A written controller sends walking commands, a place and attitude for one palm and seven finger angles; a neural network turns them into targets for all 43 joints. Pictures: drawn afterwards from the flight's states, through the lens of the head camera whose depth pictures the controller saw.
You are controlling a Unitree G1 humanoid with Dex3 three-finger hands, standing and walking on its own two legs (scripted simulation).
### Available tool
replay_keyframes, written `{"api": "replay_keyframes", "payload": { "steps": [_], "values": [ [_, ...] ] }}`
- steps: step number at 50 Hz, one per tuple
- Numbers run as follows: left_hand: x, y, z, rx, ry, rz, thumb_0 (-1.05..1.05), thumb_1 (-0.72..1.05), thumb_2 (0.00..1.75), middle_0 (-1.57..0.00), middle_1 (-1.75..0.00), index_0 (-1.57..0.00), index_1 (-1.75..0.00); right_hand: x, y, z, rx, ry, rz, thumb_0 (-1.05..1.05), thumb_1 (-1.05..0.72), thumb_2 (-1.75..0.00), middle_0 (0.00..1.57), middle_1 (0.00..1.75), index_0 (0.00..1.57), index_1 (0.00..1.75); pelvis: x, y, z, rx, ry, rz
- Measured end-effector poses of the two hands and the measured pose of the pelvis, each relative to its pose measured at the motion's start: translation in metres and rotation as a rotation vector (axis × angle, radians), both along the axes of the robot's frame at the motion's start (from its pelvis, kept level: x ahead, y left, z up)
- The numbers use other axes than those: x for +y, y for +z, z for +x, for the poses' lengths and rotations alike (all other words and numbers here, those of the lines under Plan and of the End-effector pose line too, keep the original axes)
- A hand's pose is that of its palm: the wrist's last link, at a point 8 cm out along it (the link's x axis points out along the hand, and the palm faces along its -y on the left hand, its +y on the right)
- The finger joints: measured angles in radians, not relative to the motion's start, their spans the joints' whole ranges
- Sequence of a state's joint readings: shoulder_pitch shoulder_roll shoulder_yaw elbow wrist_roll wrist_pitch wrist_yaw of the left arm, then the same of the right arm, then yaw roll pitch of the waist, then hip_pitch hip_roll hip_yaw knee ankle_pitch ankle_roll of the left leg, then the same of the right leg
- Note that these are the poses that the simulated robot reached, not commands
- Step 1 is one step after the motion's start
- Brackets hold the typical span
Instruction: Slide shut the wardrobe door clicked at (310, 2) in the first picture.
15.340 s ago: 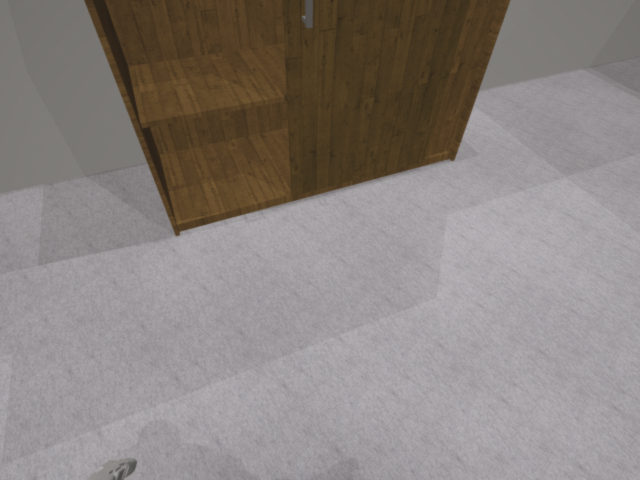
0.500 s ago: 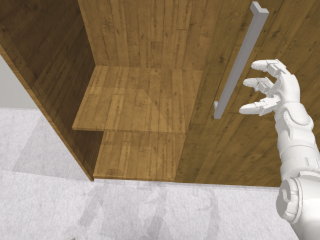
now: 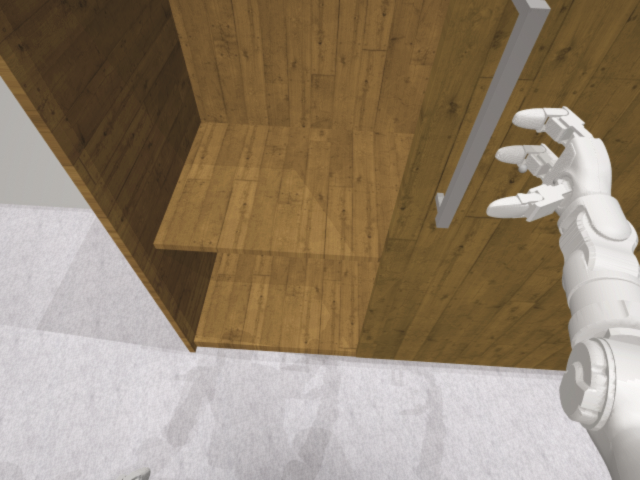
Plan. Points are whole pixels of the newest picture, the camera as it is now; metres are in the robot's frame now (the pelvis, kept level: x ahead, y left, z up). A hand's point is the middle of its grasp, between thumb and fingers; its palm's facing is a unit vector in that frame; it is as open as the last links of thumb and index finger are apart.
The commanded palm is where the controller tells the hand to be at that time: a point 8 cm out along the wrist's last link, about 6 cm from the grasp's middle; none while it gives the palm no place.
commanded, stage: move the hooked fingers beside the handle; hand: right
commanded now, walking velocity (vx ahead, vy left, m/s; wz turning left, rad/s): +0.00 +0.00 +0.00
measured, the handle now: (474, 132) +0.51 -0.11 +0.17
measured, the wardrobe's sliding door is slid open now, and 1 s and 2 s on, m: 0.51 0.51 0.51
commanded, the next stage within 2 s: feel for the door with the fingertips in 0.22 s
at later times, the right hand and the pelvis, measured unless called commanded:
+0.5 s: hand (521, 168) +0.47 -0.16 +0.15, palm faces -0.04 +1.00 -0.01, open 13.5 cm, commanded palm +0.46 -0.19 +0.16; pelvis +0.00 +0.00 +0.00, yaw -1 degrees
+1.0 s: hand (508, 170) +0.47 -0.15 +0.15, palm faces -0.02 +1.00 -0.04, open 14.0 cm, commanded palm +0.45 -0.17 +0.16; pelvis +0.01 +0.00 +0.00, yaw -2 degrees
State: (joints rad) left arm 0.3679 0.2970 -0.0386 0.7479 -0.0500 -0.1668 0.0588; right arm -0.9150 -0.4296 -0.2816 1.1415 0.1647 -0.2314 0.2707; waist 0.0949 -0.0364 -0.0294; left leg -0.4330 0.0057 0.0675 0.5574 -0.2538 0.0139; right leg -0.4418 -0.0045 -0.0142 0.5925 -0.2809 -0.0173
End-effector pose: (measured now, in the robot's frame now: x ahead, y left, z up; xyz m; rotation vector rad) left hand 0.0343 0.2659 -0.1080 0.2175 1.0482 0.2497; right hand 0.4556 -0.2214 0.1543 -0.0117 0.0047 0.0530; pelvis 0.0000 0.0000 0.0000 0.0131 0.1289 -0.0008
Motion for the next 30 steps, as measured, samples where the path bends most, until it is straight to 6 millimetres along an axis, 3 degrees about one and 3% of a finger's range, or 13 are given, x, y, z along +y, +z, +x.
{"api": "replay_keyframes", "payload": {
  "steps": [30],
  "values": [
    [-0.007,-0.004,0.011,-0.003,-0.04,-0.02,0.01,0.91,0.9,-0.21,-0.3,-0.2,-0.3,0.005,-0.001,-0.003,-0.01,-0.031,-0.001,-0.02,0.5,-0.3,0.35,1.27,0.35,1.26,-0.003,-0.001,0.003,-0.002,-0.016,0.0]
  ]
}}
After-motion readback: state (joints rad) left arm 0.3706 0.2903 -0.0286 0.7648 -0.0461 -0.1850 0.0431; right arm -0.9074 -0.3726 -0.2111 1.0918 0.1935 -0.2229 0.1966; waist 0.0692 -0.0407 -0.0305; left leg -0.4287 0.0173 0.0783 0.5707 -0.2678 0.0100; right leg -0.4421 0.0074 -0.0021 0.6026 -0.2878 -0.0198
